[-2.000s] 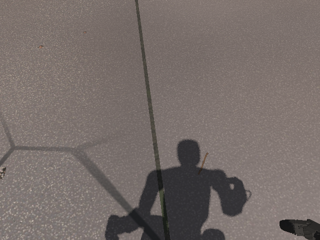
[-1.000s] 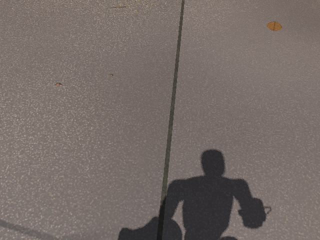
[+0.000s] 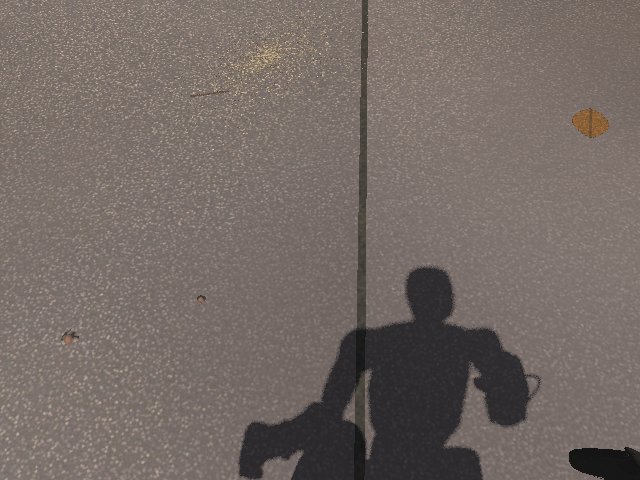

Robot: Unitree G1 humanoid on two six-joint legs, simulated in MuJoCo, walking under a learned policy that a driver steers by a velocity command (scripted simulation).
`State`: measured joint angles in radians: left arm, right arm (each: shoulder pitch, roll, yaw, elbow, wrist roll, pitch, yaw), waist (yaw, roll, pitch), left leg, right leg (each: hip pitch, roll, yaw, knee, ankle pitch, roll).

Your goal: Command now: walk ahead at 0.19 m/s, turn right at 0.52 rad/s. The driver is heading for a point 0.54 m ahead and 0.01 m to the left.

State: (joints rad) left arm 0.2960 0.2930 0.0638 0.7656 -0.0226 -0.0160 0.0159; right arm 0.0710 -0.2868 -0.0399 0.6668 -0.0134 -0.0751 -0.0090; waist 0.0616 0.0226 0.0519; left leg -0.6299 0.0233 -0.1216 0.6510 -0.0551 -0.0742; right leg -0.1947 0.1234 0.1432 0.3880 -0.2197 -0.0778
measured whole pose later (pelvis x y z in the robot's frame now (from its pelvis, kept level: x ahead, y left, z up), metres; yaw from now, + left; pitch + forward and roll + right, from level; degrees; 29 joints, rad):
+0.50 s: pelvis +0.11 +0.02 -0.01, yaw -10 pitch +0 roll +1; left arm 0.20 0.27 0.04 0.73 0.02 0.05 0.02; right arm 0.17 -0.26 -0.03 0.76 -0.01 0.00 0.00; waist -0.02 0.01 0.04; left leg -0.34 -0.01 0.00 0.51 -0.18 0.00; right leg -0.27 0.00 0.05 0.55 -0.28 0.01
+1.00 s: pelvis +0.15 -0.01 -0.01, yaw -10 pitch -1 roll +0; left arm 0.24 0.23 0.02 0.85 0.01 0.00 0.02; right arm 0.16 -0.25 -0.04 0.96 0.00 0.01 -0.03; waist -0.01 0.00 0.03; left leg -0.24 0.02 -0.02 0.49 -0.23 -0.03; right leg -0.15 0.02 0.03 0.50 -0.33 -0.02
